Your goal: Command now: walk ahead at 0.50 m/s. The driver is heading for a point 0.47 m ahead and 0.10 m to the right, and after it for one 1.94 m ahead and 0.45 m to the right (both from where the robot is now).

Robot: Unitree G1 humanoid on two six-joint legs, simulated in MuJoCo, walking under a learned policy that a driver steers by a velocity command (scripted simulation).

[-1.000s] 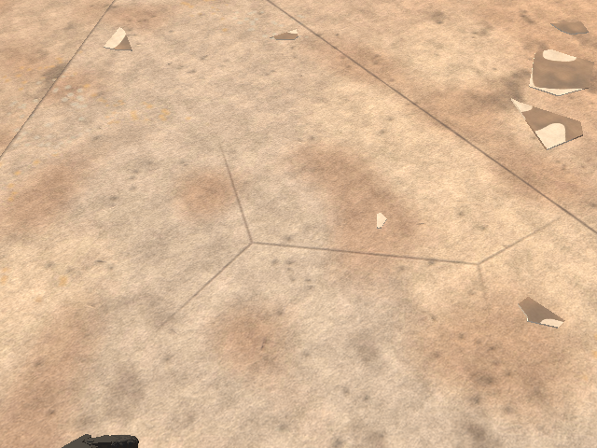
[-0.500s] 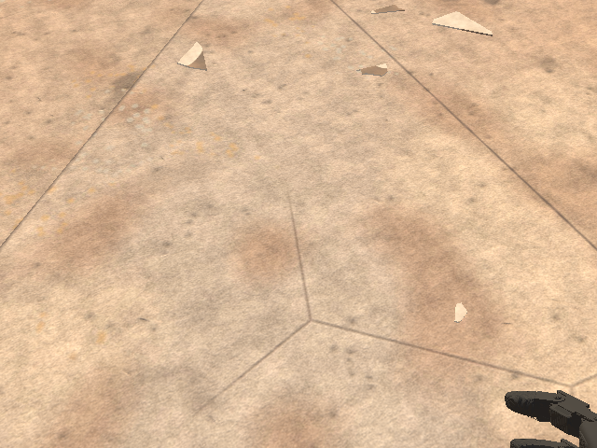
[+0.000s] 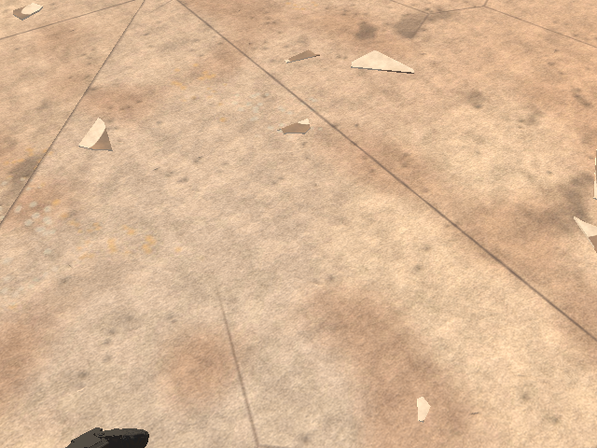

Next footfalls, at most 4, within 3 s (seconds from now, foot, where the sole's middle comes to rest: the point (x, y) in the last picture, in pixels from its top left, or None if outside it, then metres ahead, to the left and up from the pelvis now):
0.52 left None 0.44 0.14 -0.76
1.06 right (362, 352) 0.68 -0.16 -0.76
1.52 left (284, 297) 0.85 0.02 -0.76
2.82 right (407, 229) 1.04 -0.33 -0.76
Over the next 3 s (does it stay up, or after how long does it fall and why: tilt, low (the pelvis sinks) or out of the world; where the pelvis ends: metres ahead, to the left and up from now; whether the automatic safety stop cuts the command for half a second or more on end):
stays up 0.96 -0.19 0.01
